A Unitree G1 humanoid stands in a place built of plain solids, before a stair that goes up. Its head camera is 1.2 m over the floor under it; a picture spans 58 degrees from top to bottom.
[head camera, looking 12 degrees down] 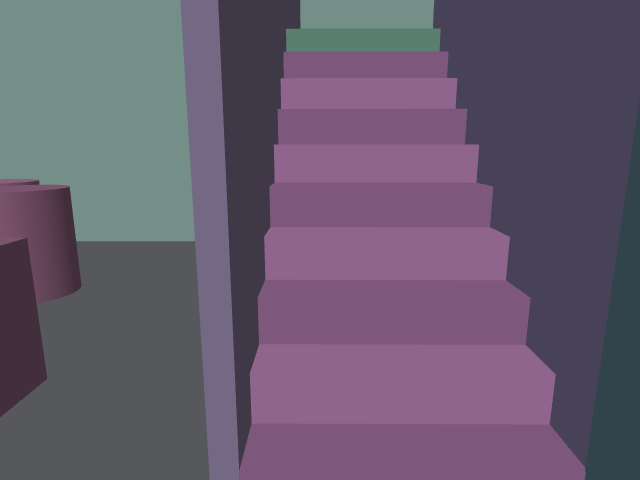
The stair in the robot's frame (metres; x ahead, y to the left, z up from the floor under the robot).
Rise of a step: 0.20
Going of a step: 0.24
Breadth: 1.10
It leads straight ahead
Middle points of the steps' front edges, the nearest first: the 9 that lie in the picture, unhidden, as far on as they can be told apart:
1.42 -0.30 0.41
1.66 -0.30 0.61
1.90 -0.30 0.81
2.14 -0.30 1.02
2.37 -0.30 1.22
2.61 -0.30 1.42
2.85 -0.30 1.63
3.09 -0.31 1.83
3.33 -0.31 2.03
